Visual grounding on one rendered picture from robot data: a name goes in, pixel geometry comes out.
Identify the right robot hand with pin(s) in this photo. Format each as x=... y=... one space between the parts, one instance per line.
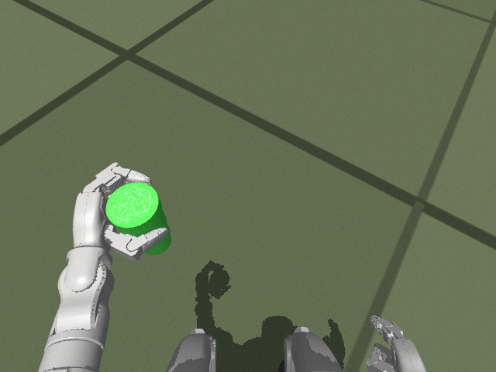
x=403 y=356

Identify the left robot arm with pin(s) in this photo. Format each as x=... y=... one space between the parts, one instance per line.
x=78 y=334

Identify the cup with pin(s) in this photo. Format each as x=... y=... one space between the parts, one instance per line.
x=136 y=209

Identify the left robot hand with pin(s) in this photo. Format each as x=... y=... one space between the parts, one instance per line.
x=91 y=226

